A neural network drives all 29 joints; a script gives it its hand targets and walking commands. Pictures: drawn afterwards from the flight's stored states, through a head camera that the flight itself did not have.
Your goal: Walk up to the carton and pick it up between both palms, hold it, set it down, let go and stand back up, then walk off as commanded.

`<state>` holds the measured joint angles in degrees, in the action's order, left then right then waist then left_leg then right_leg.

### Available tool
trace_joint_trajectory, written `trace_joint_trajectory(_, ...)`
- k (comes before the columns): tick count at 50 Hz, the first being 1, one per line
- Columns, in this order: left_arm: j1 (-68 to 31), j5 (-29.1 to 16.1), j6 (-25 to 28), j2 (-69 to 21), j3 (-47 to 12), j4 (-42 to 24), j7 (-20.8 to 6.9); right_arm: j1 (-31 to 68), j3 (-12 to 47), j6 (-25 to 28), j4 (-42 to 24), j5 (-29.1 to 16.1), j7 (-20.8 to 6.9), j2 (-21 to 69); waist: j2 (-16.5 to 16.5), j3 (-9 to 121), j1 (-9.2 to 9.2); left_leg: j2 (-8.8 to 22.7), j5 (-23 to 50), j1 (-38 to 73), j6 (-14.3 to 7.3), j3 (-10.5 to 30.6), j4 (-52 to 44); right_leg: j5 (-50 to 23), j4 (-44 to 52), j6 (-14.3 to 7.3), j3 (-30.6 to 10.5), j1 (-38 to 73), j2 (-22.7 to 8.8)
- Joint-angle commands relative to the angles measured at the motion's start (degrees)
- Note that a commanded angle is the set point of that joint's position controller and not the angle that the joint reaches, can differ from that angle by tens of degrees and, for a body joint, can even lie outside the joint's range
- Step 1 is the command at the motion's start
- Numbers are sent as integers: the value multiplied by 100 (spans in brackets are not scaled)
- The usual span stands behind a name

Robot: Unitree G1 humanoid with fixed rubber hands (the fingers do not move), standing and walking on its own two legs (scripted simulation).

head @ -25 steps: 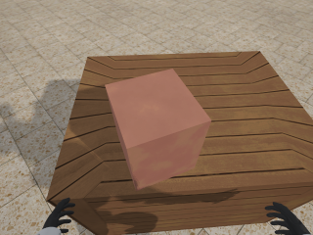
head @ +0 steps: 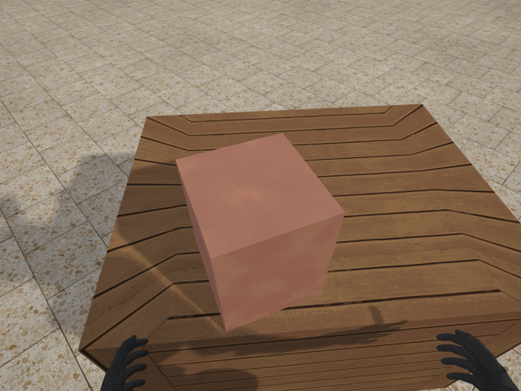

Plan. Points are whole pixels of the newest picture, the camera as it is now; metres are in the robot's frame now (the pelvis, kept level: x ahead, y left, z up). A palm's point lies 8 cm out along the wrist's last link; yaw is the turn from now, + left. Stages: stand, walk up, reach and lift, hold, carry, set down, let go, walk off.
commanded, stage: reach and lift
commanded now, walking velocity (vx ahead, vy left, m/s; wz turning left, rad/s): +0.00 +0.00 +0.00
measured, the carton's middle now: (254, 232) +0.41 +0.03 +0.00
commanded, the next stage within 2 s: none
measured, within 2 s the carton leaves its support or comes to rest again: neither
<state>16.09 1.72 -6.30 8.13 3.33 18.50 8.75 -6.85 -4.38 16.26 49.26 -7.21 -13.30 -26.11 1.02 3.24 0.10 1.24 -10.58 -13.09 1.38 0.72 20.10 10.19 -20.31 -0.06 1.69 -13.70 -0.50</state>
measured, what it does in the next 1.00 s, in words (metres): stands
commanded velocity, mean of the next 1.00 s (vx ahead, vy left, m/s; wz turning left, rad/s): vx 0.00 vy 0.00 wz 0.00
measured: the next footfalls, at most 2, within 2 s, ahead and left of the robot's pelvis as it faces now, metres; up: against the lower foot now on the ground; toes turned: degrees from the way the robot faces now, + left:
none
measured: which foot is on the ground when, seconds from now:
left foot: down 0.00-1.00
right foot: down 0.00-1.00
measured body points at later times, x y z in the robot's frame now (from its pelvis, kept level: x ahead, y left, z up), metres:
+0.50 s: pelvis +0.00 +0.00 +0.00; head +0.00 +0.01 +0.45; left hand +0.18 +0.19 -0.02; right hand +0.19 -0.29 -0.02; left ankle -0.01 +0.13 -0.75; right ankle +0.00 -0.12 -0.75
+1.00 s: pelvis -0.01 -0.01 +0.00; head -0.02 -0.01 +0.45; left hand +0.21 +0.16 +0.02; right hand +0.21 -0.28 +0.00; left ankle -0.01 +0.13 -0.75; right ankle +0.00 -0.12 -0.75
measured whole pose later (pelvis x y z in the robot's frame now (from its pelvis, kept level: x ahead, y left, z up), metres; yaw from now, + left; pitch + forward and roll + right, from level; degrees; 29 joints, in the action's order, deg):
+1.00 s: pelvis -0.01 -0.01 +0.00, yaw -1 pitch +2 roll +1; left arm 18.4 1.7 -4.0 -3.7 -2.9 -1.1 17.9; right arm -8.9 1.3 16.9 30.0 -20.0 -16.7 -26.1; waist 1.0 4.6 0.1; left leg 1.6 -10.6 -11.8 1.4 0.3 20.6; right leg 11.3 -23.2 -1.0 1.2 -13.8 -0.1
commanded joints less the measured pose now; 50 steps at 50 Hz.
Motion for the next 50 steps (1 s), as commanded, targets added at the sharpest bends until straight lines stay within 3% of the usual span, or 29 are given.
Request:
trace_joint_trajectory(1,256,51,399,128,80,-1086,172,-124,252,345,-981,-762,-50,-968,115,819,325,-147,1462,1093,175,-187,-146,-807,400,-304,-46,515,177)
trace_joint_trajectory(6,542,62,623,-149,-142,-1234,212,-374,417,408,-972,-993,-98,-1017,122,693,250,-130,1608,1139,159,-114,-71,-956,395,-358,-30,470,249)
trace_joint_trajectory(8,523,127,712,-181,-125,-1476,269,-315,463,476,-1089,-1144,-131,-1027,-35,833,320,-130,1684,1209,220,-84,-61,-809,379,-390,-53,448,253)
trace_joint_trajectory(11,783,10,780,-393,-328,-1633,271,-358,431,591,-1314,-1195,-152,-1100,162,880,289,-100,1786,1268,207,-72,15,-928,355,-381,-10,392,305)
trace_joint_trajectory(14,884,86,851,-598,-500,-1900,334,-396,555,627,-1390,-1406,-242,-1075,-40,870,354,-77,1862,1268,233,-31,18,-890,319,-460,-30,295,313)
trace_joint_trajectory(16,875,115,847,-697,-485,-1859,336,-359,649,632,-1494,-1441,-256,-1071,72,722,405,-69,1847,1259,215,-62,14,-820,346,-462,-51,284,333)
trace_joint_trajectory(17,946,153,903,-718,-510,-2135,369,-386,506,664,-1511,-1500,-312,-1224,40,822,362,-50,1773,1358,262,-9,11,-720,381,-497,-49,254,368)
trace_joint_trajectory(19,892,164,924,-798,-584,-2167,420,-336,622,660,-1669,-1530,-326,-1105,-12,645,507,-65,1560,1231,230,-53,-36,-587,383,-507,-74,176,340)
trace_joint_trajectory(20,993,121,924,-867,-720,-2281,442,-375,529,653,-1695,-1495,-349,-1211,82,684,437,-28,1413,1331,222,-8,-86,-485,386,-550,-15,101,390)
trace_joint_trajectory(23,1059,178,917,-972,-773,-2362,509,-429,501,669,-1738,-1592,-387,-1179,157,542,450,-10,1195,1208,178,-20,-63,-403,355,-577,-28,49,385)
trace_joint_trajectory(27,635,158,1001,-1072,-891,-2432,652,-31,642,692,-1896,-1691,-396,-1158,170,530,596,10,714,946,127,-117,-102,8,257,-575,-85,-164,337)
trace_joint_trajectory(29,514,140,975,-1164,-975,-2602,684,-42,564,681,-1955,-1703,-417,-1257,240,609,507,29,495,967,92,-67,-117,106,243,-573,-69,-165,342)
trace_joint_trajectory(31,324,255,957,-1179,-914,-2553,747,77,687,654,-1919,-1753,-419,-1160,266,347,602,-12,269,699,26,-134,-159,312,231,-561,-143,-152,321)
trace_joint_trajectory(35,114,105,1036,-1233,-1093,-2940,855,198,697,722,-2330,-1850,-424,-1204,331,501,599,-42,259,616,-1,-146,-121,222,139,-542,-175,-217,343)
trace_joint_trajectory(39,-96,197,856,-1347,-1123,-2776,909,367,734,552,-2102,-1892,-448,-1213,405,150,575,-58,-335,537,-54,-74,-268,670,228,-553,-258,-407,361)
trace_joint_trajectory(41,-179,213,736,-1347,-1102,-2708,920,497,742,436,-2352,-1816,-404,-1201,516,77,644,-47,-497,444,-99,-102,-302,755,239,-560,-328,-347,336)
trace_joint_trajectory(42,-355,182,687,-1312,-1090,-2841,936,642,690,408,-2470,-1868,-395,-1172,424,108,569,-58,-537,457,-74,-89,-292,722,233,-555,-324,-333,340)
trace_joint_trajectory(44,-671,99,588,-1332,-1103,-2928,989,882,636,297,-2590,-1818,-391,-1224,645,81,590,-68,-936,365,-149,-47,-351,981,250,-548,-380,-455,334)
trace_joint_trajectory(50,-923,38,277,-1217,-932,-3110,973,1126,599,25,-3149,-1768,-200,-1166,632,233,602,-96,-390,564,-127,-186,-344,494,276,-464,-495,-154,319)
